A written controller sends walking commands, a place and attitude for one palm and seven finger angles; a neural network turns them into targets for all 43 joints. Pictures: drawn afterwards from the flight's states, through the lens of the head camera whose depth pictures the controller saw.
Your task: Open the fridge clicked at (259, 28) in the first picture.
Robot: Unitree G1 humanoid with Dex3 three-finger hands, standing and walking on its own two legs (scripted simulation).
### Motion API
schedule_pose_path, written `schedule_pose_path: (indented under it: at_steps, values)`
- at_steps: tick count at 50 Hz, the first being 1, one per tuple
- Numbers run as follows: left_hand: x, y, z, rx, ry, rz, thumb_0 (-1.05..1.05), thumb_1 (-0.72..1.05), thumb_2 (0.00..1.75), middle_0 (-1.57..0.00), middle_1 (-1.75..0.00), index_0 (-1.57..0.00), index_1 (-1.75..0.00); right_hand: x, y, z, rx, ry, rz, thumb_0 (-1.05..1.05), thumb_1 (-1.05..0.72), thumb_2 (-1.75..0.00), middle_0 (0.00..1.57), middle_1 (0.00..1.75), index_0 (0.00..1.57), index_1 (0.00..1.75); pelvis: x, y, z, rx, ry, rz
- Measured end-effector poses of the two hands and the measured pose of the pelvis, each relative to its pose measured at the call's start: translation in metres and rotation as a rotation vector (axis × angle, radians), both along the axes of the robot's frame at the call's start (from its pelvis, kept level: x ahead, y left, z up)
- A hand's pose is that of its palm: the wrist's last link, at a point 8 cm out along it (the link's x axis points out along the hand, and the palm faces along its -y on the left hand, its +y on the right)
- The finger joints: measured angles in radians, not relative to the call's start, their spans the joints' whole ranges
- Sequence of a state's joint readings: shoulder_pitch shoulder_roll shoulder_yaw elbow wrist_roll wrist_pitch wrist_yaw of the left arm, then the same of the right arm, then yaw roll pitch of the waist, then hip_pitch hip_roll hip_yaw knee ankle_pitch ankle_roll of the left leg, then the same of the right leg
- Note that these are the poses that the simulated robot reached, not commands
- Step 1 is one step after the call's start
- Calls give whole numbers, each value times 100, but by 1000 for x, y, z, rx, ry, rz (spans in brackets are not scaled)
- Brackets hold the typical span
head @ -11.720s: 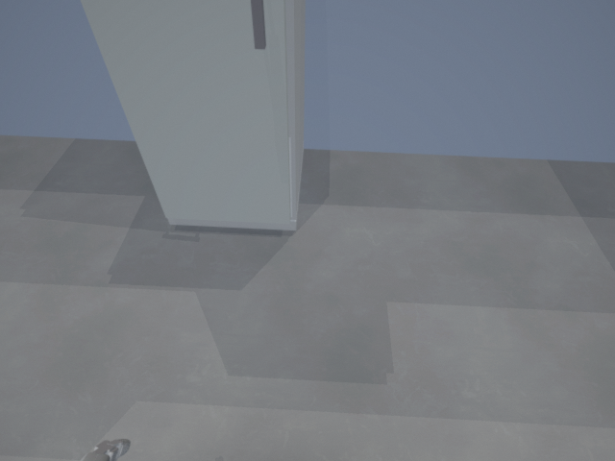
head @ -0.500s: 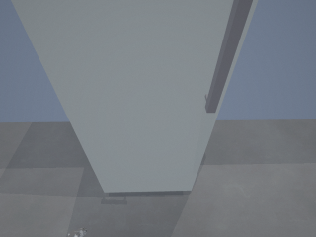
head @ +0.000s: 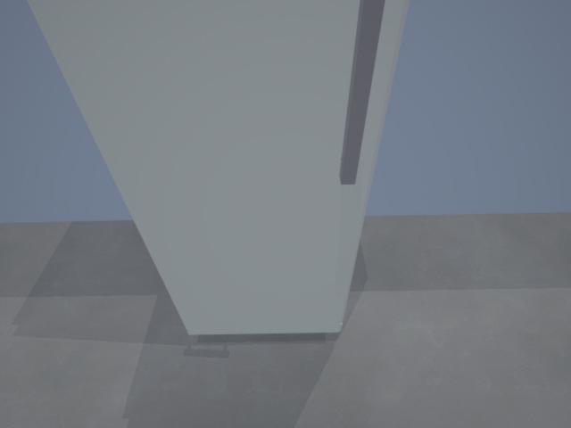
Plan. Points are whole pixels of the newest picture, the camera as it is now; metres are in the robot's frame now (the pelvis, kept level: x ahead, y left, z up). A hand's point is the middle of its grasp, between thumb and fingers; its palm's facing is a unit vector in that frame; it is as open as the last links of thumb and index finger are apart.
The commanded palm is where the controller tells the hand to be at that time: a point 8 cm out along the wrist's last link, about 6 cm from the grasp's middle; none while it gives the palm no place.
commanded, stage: come to a stop and stand still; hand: right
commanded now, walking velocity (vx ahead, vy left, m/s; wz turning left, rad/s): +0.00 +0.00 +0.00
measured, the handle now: (356, 86) +0.55 -0.08 +0.24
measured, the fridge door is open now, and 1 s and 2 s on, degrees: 0 0 0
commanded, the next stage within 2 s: look again from close up in 1.16 s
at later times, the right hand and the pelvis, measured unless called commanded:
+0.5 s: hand out of the picture -0.02 -0.28 -0.18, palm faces +0.06 +0.96 -0.27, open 7.4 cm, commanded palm none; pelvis -0.06 -0.04 -0.01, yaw +0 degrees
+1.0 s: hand out of the picture -0.10 -0.17 -0.17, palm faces -0.04 +0.99 -0.13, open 7.3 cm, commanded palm none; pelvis -0.07 -0.03 +0.01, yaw +3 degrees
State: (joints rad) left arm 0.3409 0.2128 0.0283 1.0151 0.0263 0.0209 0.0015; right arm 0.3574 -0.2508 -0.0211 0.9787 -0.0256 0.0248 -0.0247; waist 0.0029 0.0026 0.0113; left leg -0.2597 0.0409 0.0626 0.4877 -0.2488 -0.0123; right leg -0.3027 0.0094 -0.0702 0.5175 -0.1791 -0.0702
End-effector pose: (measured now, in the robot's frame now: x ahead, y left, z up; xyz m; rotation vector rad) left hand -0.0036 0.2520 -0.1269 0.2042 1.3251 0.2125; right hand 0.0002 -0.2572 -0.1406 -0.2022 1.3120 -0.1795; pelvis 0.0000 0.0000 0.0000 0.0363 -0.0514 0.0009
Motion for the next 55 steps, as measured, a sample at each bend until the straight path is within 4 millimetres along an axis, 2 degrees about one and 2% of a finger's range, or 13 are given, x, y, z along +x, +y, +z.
schedule_pose_path:
  at_steps: [4,7,16,18,21,25,28,32,36,41,45,50,55]
  values:
    - [-13,-3,0,7,25,12,1,90,90,-20,-30,-20,-30,-20,-4,-1,7,39,-10,0,-91,-89,20,30,20,30,-8,-7,1,1,-4,-2]
    - [-14,-4,1,13,22,12,1,90,90,-20,-30,-20,-30,-33,-7,-1,12,57,-18,0,-91,-89,20,30,20,30,-14,-11,1,-1,-9,-4]
    - [21,2,3,44,-97,-28,1,90,90,-20,-30,-20,-30,-74,-16,-3,5,81,-66,0,-91,-89,20,30,20,30,-38,-21,-3,-7,-25,-21]
    - [22,2,6,64,-145,-16,1,90,90,-20,-30,-20,-30,-72,-26,-9,-1,83,-66,0,-91,-89,20,30,20,30,-44,-26,-7,-4,-27,-16]
    - [12,0,6,102,-179,-26,1,90,90,-20,-30,-20,-30,-53,-45,-20,-10,31,-47,0,-91,-89,20,30,20,30,-53,-36,-17,1,-33,-11]
    - [-10,-10,9,106,-127,-41,1,90,90,-20,-30,-20,-30,-26,-64,-8,-30,-67,-26,0,-91,-89,20,30,20,30,-63,-44,-11,-6,-40,4]
    - [-22,-23,12,84,-111,-21,1,90,90,-20,-30,-20,-30,-17,-68,5,-40,-99,-5,0,-91,-89,20,30,20,30,-64,-48,-1,-3,-23,16]
    - [-41,-44,12,32,-100,25,1,90,90,-20,-30,-20,-30,-19,-58,13,-18,-66,40,0,-91,-89,20,29,20,30,-64,-49,9,3,-1,38]
    - [-71,-61,5,-25,-37,78,1,90,90,-20,-30,-20,-30,-29,-38,12,18,-13,59,0,-91,-89,20,29,20,30,-65,-45,12,-9,20,52]
    - [-112,-75,-10,-92,82,130,1,90,90,-20,-30,-20,-30,-57,-9,6,47,57,59,0,-91,-89,20,29,20,30,-72,-39,8,-27,21,61]
    - [-136,-84,-13,-125,155,153,1,90,90,-20,-30,-20,-30,-82,12,2,81,115,49,0,-91,-89,20,30,20,30,-73,-35,7,-24,14,61]
    - [-151,-90,-13,-144,203,168,1,90,90,-20,-30,-20,-30,-104,32,-1,114,172,29,0,-91,-89,20,30,20,30,-73,-29,6,-29,15,57]
    - [-146,-88,-14,-148,205,156,1,90,90,-20,-30,-20,-30,-116,43,-1,125,191,4,0,-91,-89,20,30,20,30,-73,-26,6,-30,19,52]
